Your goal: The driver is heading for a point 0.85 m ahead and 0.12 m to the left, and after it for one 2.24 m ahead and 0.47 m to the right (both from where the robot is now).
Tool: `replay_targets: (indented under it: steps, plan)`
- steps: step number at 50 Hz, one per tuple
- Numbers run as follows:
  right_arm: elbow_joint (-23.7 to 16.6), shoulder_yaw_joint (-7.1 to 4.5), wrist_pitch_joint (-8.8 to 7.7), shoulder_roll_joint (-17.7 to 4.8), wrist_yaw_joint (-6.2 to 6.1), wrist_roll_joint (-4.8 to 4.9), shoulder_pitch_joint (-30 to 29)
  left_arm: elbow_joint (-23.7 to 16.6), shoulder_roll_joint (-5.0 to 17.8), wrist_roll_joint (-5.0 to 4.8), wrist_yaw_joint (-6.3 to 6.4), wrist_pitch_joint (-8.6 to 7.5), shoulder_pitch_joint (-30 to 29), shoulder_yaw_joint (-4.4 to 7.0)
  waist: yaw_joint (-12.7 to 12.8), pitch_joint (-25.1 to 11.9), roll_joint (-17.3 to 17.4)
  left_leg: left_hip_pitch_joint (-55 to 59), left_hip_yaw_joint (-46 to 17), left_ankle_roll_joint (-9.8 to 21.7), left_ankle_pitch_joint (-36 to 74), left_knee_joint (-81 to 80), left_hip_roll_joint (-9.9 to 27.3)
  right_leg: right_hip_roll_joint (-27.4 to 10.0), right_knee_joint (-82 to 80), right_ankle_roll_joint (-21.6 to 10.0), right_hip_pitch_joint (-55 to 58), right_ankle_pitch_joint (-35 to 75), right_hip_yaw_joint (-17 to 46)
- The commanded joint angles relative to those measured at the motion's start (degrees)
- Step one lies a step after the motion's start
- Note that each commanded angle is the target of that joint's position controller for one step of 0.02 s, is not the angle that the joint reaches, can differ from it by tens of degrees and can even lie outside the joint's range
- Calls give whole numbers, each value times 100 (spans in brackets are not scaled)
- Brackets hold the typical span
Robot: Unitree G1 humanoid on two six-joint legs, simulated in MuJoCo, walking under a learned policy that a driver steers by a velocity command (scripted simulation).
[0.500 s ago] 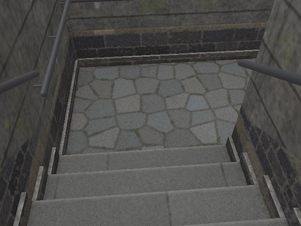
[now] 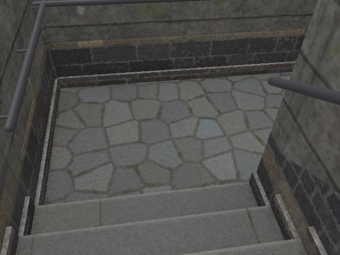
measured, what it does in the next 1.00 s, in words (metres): goes down, turning left: right foot 0.18 m lower, then left foot 0.18 m lower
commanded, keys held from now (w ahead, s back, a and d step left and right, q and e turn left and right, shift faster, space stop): w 0.20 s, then w+q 0.74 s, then w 0.06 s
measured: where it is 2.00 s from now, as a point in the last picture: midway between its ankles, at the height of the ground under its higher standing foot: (138, 227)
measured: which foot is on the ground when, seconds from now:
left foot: down 0.00-0.24, up 0.26-0.78, down 0.80-1.00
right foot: up 0.00-0.20, down 0.22-0.80, up 0.82-1.00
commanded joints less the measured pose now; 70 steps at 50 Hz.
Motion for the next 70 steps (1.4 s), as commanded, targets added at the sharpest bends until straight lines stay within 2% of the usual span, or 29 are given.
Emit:
replay_targets:
  steps: [1, 8, 10, 12, 13, 14, 15, 16, 18, 22, 27, 30, 36, 38, 40, 41, 42, 44, 45, 47, 50, 51, 55, 58, 64, 67, 68, 69, 70]
  plan:
    - [-355, -115, -25, -746, -152, 18, -119, -452, 153, 166, -222, -108, -651, 19, 32, 764, 429, -1298, -1100, 516, 1221, -842, 936, 249, -1471, -35, 1132, 2059, -400]
    - [-459, -286, 341, -949, -174, 84, 24, -925, 160, -188, -347, -85, -1196, -99, -540, 1056, 649, 364, -1645, 718, 1861, 966, 1093, 105, -3062, 209, 974, -69, -380]
    - [-324, -307, 366, -1060, -203, 57, -331, -365, 533, -185, -342, -128, 393, 105, 243, 692, 713, 133, -1610, 617, 2726, 2525, 1153, -215, -3646, -118, 2467, 233, -410]
    - [-120, -279, 175, -685, 21, 111, -212, 569, 779, 74, -324, -85, 2940, 211, 1200, -410, -782, -2205, -893, 38, -563, 6746, -275, -614, -2498, -612, 6185, 2323, -308]
    - [-243, -199, 109, -460, 103, 280, 692, 539, 823, 71, -335, -38, 2754, 98, 631, -967, -1666, -4092, -1292, -121, -2436, 8134, -277, -1240, -657, -910, 7633, 2797, 306]
    - [-528, -200, 47, -756, 123, 360, 536, 455, 1006, -90, -313, 61, 2765, 176, 793, -1498, -1830, -4614, -1392, -269, -2083, 8194, -75, -1689, -1172, -1241, 7533, 1155, 1076]
    - [-1017, -183, 65, -807, 58, 466, -232, 571, 1250, -222, -314, 55, 2680, 280, 832, -1468, -1391, -5114, -1143, -220, -913, 7343, 309, -2157, -2432, -1689, 7047, -2855, 2123]
    - [-1170, -253, 239, -981, -110, 444, -925, 564, 721, -86, -267, 102, 2098, 123, 639, -486, 28, -4906, -699, -157, 8, 7034, 509, -1951, -3466, -1503, 5472, -4934, 2360]
    - [-1107, -380, 432, -1040, -177, 317, -912, 375, 102, 95, -255, -155, 886, -127, -7, 682, 532, -4190, -1476, 5, 1725, 5399, 915, -1680, -3115, -1127, 3014, -4433, 2042]
    - [-1213, -444, 339, -618, -44, 20, -983, 844, 319, 200, 57, -314, 1356, -130, -110, 538, -633, -3328, -1316, -229, 2857, 3038, 888, -954, -2914, -915, 2398, -1074, 326]
    - [-1697, -469, 353, -803, 273, 66, -1993, 1109, 255, -2, 177, -324, 2138, -104, 298, 596, -245, -4561, -1813, 108, 4600, 1590, 828, -1084, -2276, -535, 3898, -2224, 168]
    - [-1892, -420, 254, -714, 489, -132, -2461, 910, 325, 5, 409, -326, 1711, -147, 314, 830, -45, -1732, -578, -25, 7262, -357, 402, -399, -1826, -211, 1788, -3387, -1387]
    - [-2393, -257, 432, -600, 651, 176, -3419, 821, 600, -96, 389, 34, 2147, 24, 1056, 1320, -106, -2822, -490, -113, 5213, -1710, 828, -1064, -273, -289, 3832, -2935, -839]
    - [-2054, -346, 408, -819, 625, 201, -2668, 922, 742, -118, 351, 100, 1893, 94, 643, 1072, -45, -1772, -281, 167, 4607, -1970, 991, -1330, 894, -318, 3684, -1964, -804]
    - [-1244, -668, 377, -1566, 537, 6, -284, 879, 880, -109, 257, -88, 1328, 99, -658, -34, 506, 1537, 314, 629, 5959, -2367, 468, -400, 4396, 27, 2672, -1456, -1570]
    - [-963, -661, 363, -2030, 567, -74, 134, 748, 202, 116, 161, -191, 1945, -7, -297, -455, 2392, 4035, -544, 1217, 8489, -136, 1201, 397, 7277, 451, -273, -7212, -1515]
    - [-1122, -627, 409, -1976, 579, 82, 140, 484, 549, -67, 39, -372, 2392, -28, -267, -1715, 2397, 4740, -1834, 2015, 7357, 216, 1698, 287, 7414, 571, -951, -7250, -451]
    - [-1073, -676, 545, -2055, 440, 208, -14, -410, 589, -378, 149, -370, 1035, -54, -364, -1525, 919, 3658, -3701, 2244, 2209, -1791, 2424, 127, 6145, 490, -1782, -5771, -278]
    - [-1335, -558, 516, -1678, 427, 83, -899, -469, 692, -362, 342, -251, 507, 11, -103, -593, -100, 2327, -4230, 1922, 906, -2330, 2428, 21, 5631, 440, -1786, -5127, -366]
    - [-1713, -375, 223, -1229, 444, -166, -2031, -422, 777, -132, 464, -93, 771, 73, 586, 176, -253, -49, -4124, 1661, 1866, -1776, 2189, -202, 3883, 422, -909, -3702, 176]
    - [-1441, -374, 175, -1262, 155, -62, -1727, -442, 399, 222, 417, -29, 1077, 104, 806, -3, 356, -1399, -2508, 1444, 4069, -1605, 1313, -124, 1800, 792, 687, -2472, -145]
    - [-1377, -439, 174, -1479, 156, -182, -1452, -171, 549, 58, 282, -62, 1685, 163, 870, -399, 496, -1168, -2474, 1445, 4500, -1392, 1345, -30, 2265, 742, 983, -1612, -162]
    - [-1137, -265, 105, -745, -127, 194, -779, -836, 693, 54, -1, -139, -54, 190, 358, 404, 529, -746, -2131, 1039, 1304, -731, 770, 14, -574, 377, -19, 722, 230]
    - [-1264, -271, 167, -996, -200, 87, -1003, -917, 443, 183, -81, -115, -90, 143, 333, 383, 742, -1946, -1868, 956, 533, -401, 496, 371, -1033, 385, 1650, 1566, -151]
    - [-1250, -295, 329, -1094, -269, 74, -644, -1133, 479, -153, -356, -155, -371, 81, -196, 869, 745, -137, -2569, 1047, 1165, 1181, 939, 78, -2383, 200, 757, -202, 201]
    - [-1119, -247, 289, -946, -204, 28, -1199, -234, 685, -238, -283, -160, 1862, 307, 729, 595, 899, -1168, -2075, 763, 2619, 2952, 989, -154, -3246, -212, 3387, -194, -230]
    - [-1011, -269, 151, -882, -57, 71, -1453, 388, 792, -48, -293, -109, 3273, 339, 1393, 48, 65, -2037, -1053, 362, 2366, 5487, 342, -100, -2995, -576, 5128, 607, -291]
    - [-1024, -244, -7, -532, 132, -34, -759, 798, 683, -7, -329, -46, 3873, 200, 1026, -248, -1991, -4325, -162, -126, -1824, 8273, -419, -464, -1266, -964, 6827, 2335, 287]
    - [-1268, -214, -130, -772, 215, 28, -273, 604, 610, -173, -353, -14, 3277, 102, 584, -545, -2499, -5101, -395, -224, -1661, 8544, -45, -583, -1319, -1139, 6931, 2150, 1214]
Velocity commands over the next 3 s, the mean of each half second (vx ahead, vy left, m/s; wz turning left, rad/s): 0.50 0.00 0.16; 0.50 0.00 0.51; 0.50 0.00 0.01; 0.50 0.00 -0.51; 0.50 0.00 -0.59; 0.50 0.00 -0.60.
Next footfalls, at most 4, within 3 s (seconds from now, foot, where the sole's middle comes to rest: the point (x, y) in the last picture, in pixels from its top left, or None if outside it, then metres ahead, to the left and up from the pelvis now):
0.22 right None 0.29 -0.15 -0.92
0.80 left None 0.56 0.12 -1.10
1.36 right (165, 237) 0.89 -0.01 -1.28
1.88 left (119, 213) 1.15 0.29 -1.46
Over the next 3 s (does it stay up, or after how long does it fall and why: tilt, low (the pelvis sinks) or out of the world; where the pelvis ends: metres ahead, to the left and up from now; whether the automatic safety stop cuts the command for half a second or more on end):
stays up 1.70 0.07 -0.88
